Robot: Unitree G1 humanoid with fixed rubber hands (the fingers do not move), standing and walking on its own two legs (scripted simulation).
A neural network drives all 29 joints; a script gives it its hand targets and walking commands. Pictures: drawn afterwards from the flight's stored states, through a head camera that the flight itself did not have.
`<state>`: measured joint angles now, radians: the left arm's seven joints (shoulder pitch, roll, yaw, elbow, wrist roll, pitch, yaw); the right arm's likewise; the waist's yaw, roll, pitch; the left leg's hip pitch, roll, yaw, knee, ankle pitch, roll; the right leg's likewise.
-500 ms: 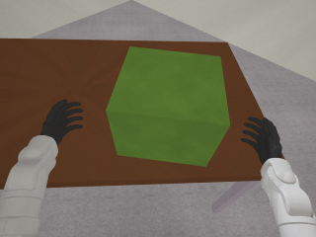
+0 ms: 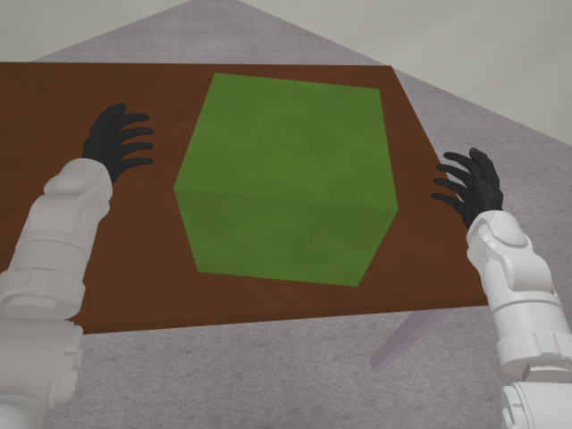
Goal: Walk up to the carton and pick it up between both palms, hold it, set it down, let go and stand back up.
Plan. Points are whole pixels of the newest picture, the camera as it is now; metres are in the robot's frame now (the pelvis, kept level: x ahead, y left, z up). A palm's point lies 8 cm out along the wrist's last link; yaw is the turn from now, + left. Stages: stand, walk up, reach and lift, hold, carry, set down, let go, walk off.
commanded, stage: reach and lift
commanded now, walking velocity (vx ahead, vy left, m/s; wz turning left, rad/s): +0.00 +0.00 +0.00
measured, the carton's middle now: (287, 181) +0.52 -0.03 +0.01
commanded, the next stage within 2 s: none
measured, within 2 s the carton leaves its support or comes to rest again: neither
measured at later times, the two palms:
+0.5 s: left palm (108, 121) +0.49 +0.22 +0.16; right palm (456, 160) +0.43 -0.26 +0.14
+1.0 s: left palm (121, 145) +0.49 +0.21 +0.11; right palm (447, 166) +0.44 -0.26 +0.12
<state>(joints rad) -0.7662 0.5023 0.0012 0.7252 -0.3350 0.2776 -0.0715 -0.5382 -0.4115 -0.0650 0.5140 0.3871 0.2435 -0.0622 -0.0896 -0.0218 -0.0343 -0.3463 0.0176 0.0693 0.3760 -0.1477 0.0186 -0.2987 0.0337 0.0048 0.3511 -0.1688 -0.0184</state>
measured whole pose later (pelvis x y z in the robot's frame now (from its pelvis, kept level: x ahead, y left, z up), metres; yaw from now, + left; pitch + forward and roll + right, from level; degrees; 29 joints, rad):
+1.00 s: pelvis +0.00 +0.00 -0.01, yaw +2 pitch +18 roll -2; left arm -1.21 0.45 -0.20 1.46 -0.36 0.00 -0.07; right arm -1.04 -0.38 0.06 1.27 0.43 0.03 -0.04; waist -0.13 -0.02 -0.19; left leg -0.62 0.03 0.02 0.47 -0.16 0.01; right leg -0.53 0.04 -0.04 0.39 -0.17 -0.02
